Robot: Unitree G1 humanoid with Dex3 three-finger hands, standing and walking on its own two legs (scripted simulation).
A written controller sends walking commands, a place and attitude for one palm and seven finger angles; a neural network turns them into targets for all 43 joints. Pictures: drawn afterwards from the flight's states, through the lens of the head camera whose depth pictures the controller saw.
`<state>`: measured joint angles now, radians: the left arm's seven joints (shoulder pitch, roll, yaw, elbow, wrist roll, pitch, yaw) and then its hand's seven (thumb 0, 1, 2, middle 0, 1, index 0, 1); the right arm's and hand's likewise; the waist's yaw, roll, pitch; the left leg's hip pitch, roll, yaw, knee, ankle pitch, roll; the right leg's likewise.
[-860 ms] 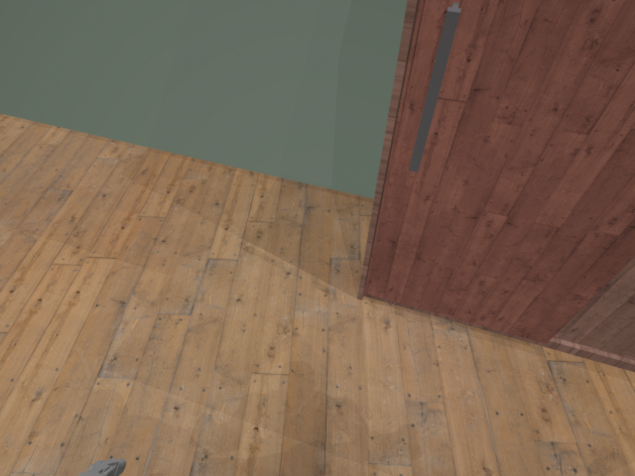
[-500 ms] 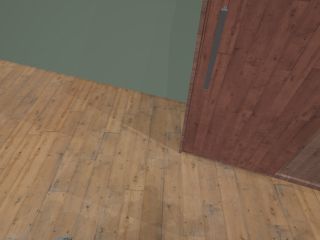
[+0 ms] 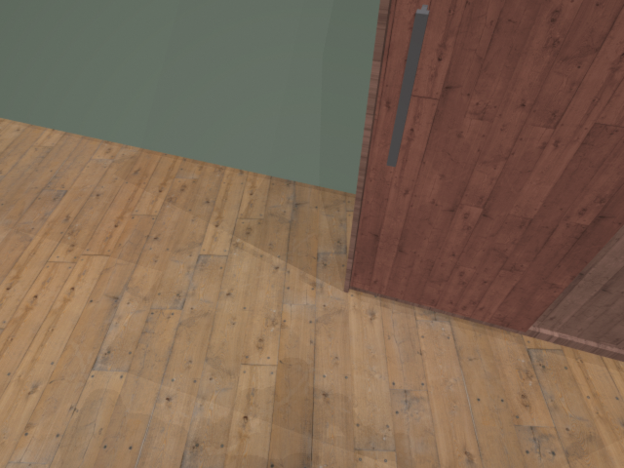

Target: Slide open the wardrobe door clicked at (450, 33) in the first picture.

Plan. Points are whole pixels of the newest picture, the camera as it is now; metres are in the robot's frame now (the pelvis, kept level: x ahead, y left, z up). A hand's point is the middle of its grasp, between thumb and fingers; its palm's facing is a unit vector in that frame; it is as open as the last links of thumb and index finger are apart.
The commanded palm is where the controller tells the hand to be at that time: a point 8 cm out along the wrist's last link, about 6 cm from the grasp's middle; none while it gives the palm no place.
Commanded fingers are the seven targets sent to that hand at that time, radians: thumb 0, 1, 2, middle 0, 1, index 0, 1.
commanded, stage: look at it before walking up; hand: left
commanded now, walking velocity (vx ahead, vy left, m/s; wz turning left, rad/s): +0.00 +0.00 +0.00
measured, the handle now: (406, 94) +0.82 -0.16 +0.08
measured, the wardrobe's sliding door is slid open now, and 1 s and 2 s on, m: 0.00 0.00 0.00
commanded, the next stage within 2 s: turn to face it in 0.58 s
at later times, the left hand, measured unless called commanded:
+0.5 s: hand out of the picture +0.08 +0.25 -0.16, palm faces -0.03 -0.94 -0.34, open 7.4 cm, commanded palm none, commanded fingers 0.00 0.90 0.90 -0.20 -0.30 -0.20 -0.30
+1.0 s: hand out of the picture +0.08 +0.22 -0.17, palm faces -0.09 -0.95 -0.28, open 7.4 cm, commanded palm none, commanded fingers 0.00 0.90 0.90 -0.20 -0.30 -0.20 -0.30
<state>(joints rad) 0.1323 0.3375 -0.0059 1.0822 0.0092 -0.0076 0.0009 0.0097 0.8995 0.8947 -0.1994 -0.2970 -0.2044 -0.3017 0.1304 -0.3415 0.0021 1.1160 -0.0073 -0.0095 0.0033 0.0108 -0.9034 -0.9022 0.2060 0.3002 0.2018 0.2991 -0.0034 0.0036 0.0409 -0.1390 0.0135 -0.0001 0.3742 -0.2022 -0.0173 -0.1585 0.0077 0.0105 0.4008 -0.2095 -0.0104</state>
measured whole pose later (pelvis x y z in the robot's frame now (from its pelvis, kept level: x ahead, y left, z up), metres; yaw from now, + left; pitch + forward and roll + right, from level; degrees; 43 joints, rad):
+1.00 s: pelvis +0.00 +0.00 -0.01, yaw -5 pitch -1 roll +1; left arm 0.18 0.27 0.01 1.01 0.02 0.04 0.01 0.01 0.90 0.90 -0.20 -0.30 -0.20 -0.30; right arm 0.13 -0.26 -0.01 1.03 -0.01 0.01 -0.02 0.01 -0.90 -0.90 0.20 0.30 0.20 0.30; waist 0.01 -0.01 0.06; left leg -0.19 0.04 0.08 0.49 -0.27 -0.02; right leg -0.25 0.04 0.09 0.52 -0.25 -0.01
